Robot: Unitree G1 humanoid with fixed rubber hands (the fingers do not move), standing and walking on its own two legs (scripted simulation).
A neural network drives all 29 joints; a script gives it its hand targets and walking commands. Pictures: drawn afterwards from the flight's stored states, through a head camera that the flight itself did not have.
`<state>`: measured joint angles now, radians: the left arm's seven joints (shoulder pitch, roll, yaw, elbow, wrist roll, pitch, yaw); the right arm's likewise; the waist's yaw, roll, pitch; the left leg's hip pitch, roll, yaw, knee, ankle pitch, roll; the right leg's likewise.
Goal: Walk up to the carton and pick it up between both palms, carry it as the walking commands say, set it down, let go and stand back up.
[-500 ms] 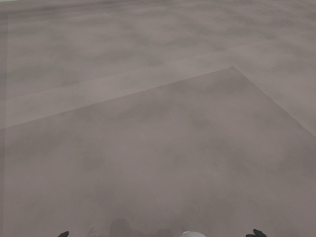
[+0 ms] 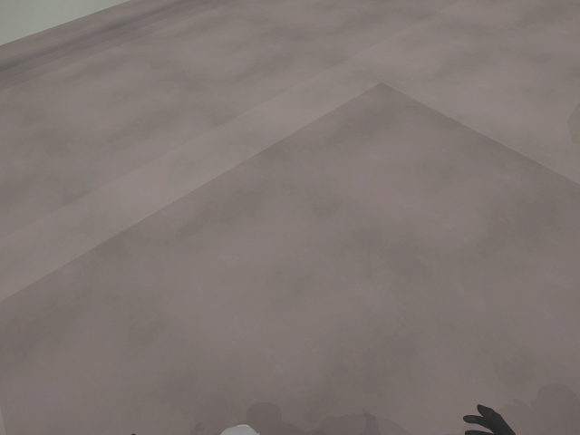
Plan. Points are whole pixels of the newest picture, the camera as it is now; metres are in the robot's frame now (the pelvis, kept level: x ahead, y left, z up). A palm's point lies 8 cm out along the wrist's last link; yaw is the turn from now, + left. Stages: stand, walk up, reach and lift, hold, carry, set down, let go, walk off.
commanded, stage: walk up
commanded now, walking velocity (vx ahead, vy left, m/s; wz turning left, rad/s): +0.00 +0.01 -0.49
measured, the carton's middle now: out of the picture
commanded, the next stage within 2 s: none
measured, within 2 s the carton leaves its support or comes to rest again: neither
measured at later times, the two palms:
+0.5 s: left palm out of the picture +0.16 +0.32 -0.13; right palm out of the picture +0.05 -0.22 -0.09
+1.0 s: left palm (160, 432) +0.16 +0.22 -0.11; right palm out of the picture +0.00 -0.32 -0.10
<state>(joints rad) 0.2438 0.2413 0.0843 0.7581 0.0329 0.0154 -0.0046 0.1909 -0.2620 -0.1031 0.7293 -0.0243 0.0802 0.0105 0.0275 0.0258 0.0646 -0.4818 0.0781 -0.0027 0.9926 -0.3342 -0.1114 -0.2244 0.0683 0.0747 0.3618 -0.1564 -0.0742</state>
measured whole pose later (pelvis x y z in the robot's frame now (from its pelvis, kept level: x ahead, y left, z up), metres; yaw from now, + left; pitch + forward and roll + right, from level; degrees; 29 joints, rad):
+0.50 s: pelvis +0.00 +0.06 -0.01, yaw -15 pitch +0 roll -1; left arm 0.21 0.31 0.12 0.81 0.01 0.06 -0.04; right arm 0.20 -0.21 -0.08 0.71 -0.02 0.01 -0.03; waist 0.01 -0.05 0.04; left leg -0.21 0.06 0.16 0.45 -0.25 0.03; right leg -0.48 0.00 0.07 1.09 -0.38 0.11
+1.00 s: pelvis +0.02 -0.02 +0.00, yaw -29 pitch +3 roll +2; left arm 0.36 0.28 0.04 0.88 0.01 -0.03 -0.03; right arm 0.16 -0.29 -0.08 0.78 -0.04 0.01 0.05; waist 0.04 -0.01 -0.01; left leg -0.49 0.12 0.08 0.85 -0.21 -0.10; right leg -0.10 0.02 0.04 0.27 -0.22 -0.05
